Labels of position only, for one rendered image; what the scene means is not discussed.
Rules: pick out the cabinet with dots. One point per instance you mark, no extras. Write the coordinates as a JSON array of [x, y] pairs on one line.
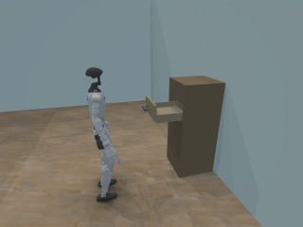
[[192, 141]]

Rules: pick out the robot left hand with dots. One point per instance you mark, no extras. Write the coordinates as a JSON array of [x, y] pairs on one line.
[[106, 124]]

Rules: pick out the drawer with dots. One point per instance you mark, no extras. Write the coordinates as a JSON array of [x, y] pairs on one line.
[[163, 112]]

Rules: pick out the humanoid robot head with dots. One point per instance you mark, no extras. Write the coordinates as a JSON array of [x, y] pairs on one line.
[[94, 72]]

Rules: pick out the humanoid robot torso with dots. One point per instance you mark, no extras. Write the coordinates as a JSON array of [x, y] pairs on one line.
[[101, 115]]

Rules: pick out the handle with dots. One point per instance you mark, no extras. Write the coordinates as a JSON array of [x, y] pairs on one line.
[[145, 108]]

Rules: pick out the right robot forearm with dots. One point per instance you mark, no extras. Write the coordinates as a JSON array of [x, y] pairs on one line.
[[101, 133]]

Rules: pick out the robot right upper arm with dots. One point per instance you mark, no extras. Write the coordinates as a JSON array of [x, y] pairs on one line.
[[95, 101]]

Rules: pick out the robot right hand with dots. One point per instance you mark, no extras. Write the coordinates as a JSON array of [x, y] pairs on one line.
[[111, 153]]

